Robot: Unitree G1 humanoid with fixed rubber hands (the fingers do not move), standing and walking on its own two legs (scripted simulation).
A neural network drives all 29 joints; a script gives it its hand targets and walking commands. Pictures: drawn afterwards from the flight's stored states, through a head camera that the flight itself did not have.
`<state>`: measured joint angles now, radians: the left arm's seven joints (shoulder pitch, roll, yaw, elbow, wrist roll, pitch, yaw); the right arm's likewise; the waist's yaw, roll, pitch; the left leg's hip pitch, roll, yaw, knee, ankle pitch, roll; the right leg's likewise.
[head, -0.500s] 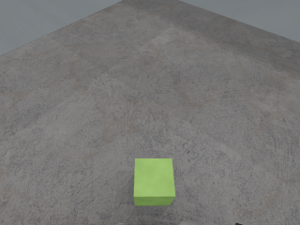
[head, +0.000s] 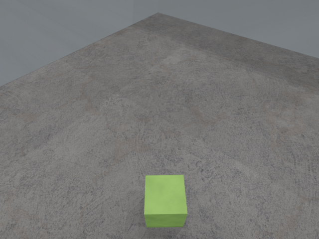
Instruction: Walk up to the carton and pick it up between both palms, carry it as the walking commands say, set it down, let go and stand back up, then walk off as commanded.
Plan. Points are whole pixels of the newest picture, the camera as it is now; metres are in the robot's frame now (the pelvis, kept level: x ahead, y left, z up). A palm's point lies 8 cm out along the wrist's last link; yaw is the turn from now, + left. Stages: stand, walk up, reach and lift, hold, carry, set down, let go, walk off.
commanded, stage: walk up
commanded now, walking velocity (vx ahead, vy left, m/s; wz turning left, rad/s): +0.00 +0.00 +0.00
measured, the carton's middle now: (164, 201) +0.44 -0.01 -0.65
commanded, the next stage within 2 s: stand in 0.54 s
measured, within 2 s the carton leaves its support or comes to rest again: neither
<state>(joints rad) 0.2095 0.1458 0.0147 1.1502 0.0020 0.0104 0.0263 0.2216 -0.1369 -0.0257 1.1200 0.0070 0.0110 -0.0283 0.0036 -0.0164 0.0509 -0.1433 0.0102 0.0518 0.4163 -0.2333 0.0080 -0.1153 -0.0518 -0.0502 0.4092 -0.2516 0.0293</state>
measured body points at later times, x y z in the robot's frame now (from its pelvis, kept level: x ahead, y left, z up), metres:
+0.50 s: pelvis +0.00 +0.01 +0.00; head +0.00 +0.01 +0.45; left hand -0.02 +0.22 -0.17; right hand -0.01 -0.20 -0.16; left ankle +0.00 +0.11 -0.74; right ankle -0.02 -0.14 -0.74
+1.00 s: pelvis -0.02 +0.00 -0.03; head +0.05 +0.00 +0.41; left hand +0.17 +0.23 -0.15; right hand +0.17 -0.23 -0.15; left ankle +0.00 +0.11 -0.74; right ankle -0.02 -0.14 -0.74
